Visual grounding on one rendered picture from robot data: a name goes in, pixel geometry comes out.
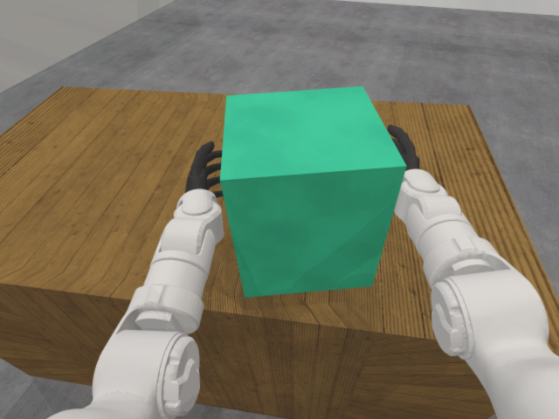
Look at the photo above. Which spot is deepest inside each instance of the robot left upper arm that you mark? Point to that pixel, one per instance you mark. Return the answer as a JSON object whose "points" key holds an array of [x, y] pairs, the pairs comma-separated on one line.
{"points": [[143, 375]]}

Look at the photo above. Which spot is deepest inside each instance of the pedestal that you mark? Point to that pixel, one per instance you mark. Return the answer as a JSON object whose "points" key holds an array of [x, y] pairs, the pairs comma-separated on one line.
{"points": [[90, 178]]}

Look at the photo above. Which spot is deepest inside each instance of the left robot forearm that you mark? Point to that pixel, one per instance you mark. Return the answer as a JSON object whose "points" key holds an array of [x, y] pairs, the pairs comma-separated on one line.
{"points": [[170, 299]]}

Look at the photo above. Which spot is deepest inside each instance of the robot right upper arm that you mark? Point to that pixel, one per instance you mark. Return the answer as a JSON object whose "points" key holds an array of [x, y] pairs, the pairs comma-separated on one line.
{"points": [[493, 320]]}

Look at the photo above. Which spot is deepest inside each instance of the right robot forearm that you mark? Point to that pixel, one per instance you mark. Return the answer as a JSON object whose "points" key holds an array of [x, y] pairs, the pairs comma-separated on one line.
{"points": [[443, 236]]}

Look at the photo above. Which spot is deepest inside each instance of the carton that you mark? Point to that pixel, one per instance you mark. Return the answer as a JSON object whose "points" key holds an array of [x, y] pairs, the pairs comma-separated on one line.
{"points": [[310, 181]]}

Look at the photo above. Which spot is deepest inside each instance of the robot left hand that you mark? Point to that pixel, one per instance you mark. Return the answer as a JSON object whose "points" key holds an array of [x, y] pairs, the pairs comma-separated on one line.
{"points": [[197, 178]]}

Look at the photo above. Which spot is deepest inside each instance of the robot right hand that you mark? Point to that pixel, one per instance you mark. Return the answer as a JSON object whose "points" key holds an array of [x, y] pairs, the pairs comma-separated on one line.
{"points": [[405, 147]]}

